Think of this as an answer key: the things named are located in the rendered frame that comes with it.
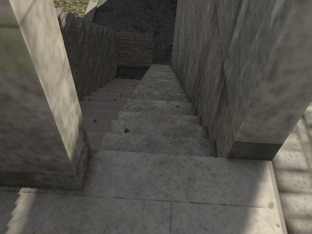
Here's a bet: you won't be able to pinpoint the stairs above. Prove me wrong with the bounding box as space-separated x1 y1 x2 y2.
99 63 217 158

